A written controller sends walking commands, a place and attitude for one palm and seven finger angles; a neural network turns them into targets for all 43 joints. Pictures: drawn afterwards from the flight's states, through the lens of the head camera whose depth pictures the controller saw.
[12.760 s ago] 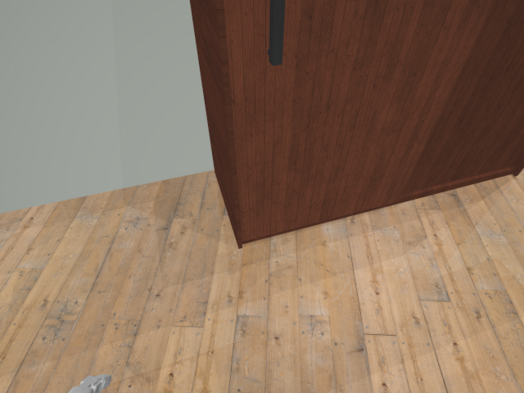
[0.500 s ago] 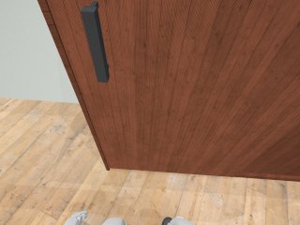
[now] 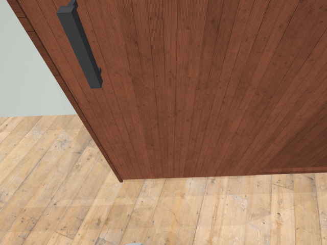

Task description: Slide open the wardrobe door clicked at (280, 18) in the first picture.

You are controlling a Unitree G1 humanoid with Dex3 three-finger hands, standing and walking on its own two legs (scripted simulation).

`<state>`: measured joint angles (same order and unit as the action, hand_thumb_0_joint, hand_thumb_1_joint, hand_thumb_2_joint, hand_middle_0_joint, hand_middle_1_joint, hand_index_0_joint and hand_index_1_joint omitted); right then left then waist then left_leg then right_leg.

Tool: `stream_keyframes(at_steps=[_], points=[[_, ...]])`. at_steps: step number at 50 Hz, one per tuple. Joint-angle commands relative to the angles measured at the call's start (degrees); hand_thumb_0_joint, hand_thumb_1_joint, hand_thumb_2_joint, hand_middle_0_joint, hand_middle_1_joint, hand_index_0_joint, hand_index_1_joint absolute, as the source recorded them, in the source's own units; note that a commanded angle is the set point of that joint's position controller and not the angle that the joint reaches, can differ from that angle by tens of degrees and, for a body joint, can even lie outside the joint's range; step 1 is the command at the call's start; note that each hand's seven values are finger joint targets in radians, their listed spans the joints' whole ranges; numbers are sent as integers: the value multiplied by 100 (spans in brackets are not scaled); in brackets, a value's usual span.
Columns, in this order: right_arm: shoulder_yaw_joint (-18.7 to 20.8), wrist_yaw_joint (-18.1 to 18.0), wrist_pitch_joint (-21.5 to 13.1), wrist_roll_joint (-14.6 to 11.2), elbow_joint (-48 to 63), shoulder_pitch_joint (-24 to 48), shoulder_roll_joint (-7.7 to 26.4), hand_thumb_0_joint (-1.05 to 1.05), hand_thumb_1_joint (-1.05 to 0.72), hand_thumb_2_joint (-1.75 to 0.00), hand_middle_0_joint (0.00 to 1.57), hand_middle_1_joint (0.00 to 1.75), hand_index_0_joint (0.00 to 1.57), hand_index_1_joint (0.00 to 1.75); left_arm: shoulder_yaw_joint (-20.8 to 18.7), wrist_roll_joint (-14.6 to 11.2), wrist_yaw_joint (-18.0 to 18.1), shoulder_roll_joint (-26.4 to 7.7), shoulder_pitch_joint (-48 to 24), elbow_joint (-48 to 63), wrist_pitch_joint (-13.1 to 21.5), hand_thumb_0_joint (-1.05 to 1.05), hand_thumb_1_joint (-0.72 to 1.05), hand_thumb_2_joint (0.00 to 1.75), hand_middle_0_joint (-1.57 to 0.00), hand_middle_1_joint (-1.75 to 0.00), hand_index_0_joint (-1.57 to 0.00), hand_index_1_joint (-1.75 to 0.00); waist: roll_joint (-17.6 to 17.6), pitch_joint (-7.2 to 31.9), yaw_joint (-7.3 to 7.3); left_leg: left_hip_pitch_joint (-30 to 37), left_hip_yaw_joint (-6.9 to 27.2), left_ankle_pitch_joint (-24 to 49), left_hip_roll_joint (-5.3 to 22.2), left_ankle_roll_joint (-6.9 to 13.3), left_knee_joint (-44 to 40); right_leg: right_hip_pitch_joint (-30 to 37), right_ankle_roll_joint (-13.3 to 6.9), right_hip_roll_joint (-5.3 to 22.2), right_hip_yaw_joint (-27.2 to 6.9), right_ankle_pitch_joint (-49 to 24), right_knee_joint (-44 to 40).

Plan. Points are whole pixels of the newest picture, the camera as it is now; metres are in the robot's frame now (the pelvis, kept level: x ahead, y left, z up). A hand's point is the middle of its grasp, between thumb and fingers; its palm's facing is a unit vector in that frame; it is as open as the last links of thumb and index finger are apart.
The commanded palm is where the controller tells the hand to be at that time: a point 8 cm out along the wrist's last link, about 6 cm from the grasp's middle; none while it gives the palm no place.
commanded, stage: come to a stop and stand still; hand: left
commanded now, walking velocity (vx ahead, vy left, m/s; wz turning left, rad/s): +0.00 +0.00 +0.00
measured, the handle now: (86, 47) +0.49 +0.19 +0.21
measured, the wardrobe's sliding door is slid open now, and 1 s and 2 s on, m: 0.00 0.00 0.00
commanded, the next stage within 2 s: look again from close up in 0.50 s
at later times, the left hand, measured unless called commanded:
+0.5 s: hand out of the picture +0.04 +0.16 -0.16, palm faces +0.02 -0.97 -0.24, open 7.3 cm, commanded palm none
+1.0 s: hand out of the picture +0.01 +0.16 -0.16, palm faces +0.03 -0.98 -0.20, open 7.4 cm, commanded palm none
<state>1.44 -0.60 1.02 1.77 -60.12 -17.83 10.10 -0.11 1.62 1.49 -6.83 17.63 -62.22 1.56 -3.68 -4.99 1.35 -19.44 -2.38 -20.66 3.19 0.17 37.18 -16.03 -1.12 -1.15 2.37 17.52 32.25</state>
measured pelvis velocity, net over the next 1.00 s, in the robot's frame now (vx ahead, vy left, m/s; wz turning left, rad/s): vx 0.01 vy -0.01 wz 0.00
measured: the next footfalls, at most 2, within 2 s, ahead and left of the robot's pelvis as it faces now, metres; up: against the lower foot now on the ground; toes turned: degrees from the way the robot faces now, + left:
none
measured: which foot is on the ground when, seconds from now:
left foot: down 0.00-1.00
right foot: down 0.00-1.00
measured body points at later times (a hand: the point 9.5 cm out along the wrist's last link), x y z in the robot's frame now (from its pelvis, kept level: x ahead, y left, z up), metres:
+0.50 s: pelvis +0.02 -0.02 +0.01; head +0.02 -0.04 +0.46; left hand +0.04 +0.21 -0.14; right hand +0.02 -0.24 -0.16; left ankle +0.00 +0.12 -0.73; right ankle -0.01 -0.11 -0.73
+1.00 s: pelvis +0.01 -0.01 +0.01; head +0.01 -0.02 +0.46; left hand +0.00 +0.21 -0.14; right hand +0.01 -0.23 -0.15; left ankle +0.00 +0.12 -0.73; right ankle -0.01 -0.11 -0.73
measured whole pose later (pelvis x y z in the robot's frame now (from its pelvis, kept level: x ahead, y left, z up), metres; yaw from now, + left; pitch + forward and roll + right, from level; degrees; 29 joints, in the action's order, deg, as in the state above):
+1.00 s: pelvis +0.01 -0.01 +0.01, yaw +0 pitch -2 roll +0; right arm -0.6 -1.7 -0.6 1.0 -64.5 -15.1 8.8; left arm -0.1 0.9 1.6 -9.1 16.5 -63.5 1.3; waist 0.0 -2.3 -0.2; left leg -9.8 -1.5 -13.8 1.6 -1.3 25.3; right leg -9.1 -1.8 -0.6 2.1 15.9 26.6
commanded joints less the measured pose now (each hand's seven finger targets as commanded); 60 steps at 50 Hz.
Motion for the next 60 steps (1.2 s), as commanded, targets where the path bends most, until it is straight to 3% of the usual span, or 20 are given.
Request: stream_keyframes(at_steps=[1,2,3,4,5,7,10,15,23,27,36,42,60], points=[[-60,-1,-278,-72,253,-520,130,0,-90,-90,20,30,20,30,-125,-83,166,-745,118,182,190,0,90,90,-20,-30,-20,-30,2000,1118,166,582,46,431,-58,22,-409,543,-523,1009,-829,-1749,-741],[-45,-16,-306,-70,201,-678,134,0,-90,-90,20,30,20,30,-85,-79,179,-654,71,217,162,0,90,90,-20,-30,-20,-30,1644,1043,167,825,123,883,-5,34,-636,448,-422,852,-634,-1499,-577],[-61,-30,-327,-73,157,-566,227,0,-90,-90,20,30,20,30,-77,-79,171,-583,94,254,107,0,90,90,-20,-30,-20,-30,648,774,84,883,324,1313,102,60,-754,138,-310,715,-653,-951,-449],[-83,-49,-326,-61,130,-443,235,0,-90,-90,20,30,20,30,-92,-76,154,-645,117,281,69,0,90,90,-20,-30,-20,-30,-135,522,2,734,420,1500,255,102,-932,44,-242,571,-615,-602,-389],[-90,-77,-319,-59,110,-357,232,0,-90,-90,20,30,20,30,-106,-82,142,-660,149,267,50,0,90,90,-20,-30,-20,-30,-538,264,-62,500,552,1620,349,174,-1068,103,-208,460,-562,-504,-368],[-126,-122,-306,-76,124,-277,153,0,-90,-90,20,30,20,30,-100,-75,126,-704,308,128,79,0,90,90,-20,-30,-20,-30,-194,16,-143,345,434,1872,297,166,-974,277,-213,542,-635,-1181,-534],[-126,-143,-272,-93,63,-369,161,0,-90,-90,20,30,20,30,-87,-100,111,-762,260,107,89,0,90,90,-20,-30,-20,-30,499,66,-72,539,287,1462,178,55,-994,311,-225,680,-705,-1710,-672],[-118,-136,-246,-86,-51,-314,217,0,-90,-90,20,30,20,30,-99,-98,112,-820,183,186,80,0,90,90,-20,-30,-20,-30,617,63,-70,706,270,1423,164,39,-1164,367,-208,689,-712,-1772,-794],[-115,-129,-240,-85,-107,-164,326,0,-90,-90,20,30,20,30,-122,-96,91,-893,126,249,61,0,90,90,-20,-30,-20,-30,420,135,-110,839,269,1396,170,35,-1354,459,-200,693,-720,-1555,-933],[-111,-132,-249,-92,-130,-135,334,0,-90,-90,20,30,20,30,-131,-89,82,-925,163,228,79,0,90,90,-20,-30,-20,-30,542,337,-103,975,248,1506,184,27,-1359,607,-207,722,-719,-1874,-952],[-117,-131,-226,-98,-213,-34,381,0,-90,-90,20,30,20,30,-112,-95,63,-923,167,148,49,0,90,90,-20,-30,-20,-30,313,72,-118,902,286,1307,194,23,-1474,412,-192,703,-735,-1249,-1136],[-115,-137,-252,-109,-244,-50,390,0,-90,-90,20,30,20,30,-105,-83,62,-890,209,108,49,0,90,90,-20,-30,-20,-30,425,198,-129,955,339,1435,240,57,-1532,520,-165,684,-671,-1288,-1117],[-95,-123,-270,-99,-261,37,502,0,-90,-90,20,30,20,30,-128,-83,44,-960,83,105,24,0,90,90,-20,-30,-20,-30,360,92,-167,811,481,1282,248,98,-1717,437,-135,683,-638,-769,-1156]])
